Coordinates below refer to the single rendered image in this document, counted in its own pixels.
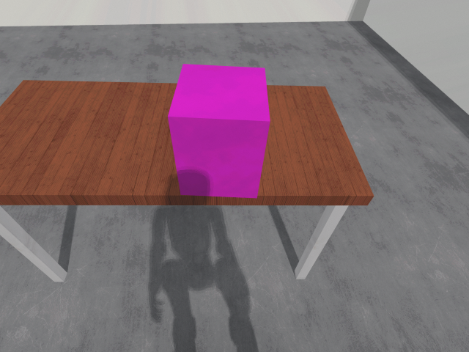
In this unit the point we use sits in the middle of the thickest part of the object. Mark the carton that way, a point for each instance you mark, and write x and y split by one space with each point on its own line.
219 121

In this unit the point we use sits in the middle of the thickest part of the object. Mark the table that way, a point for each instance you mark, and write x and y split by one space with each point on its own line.
109 143

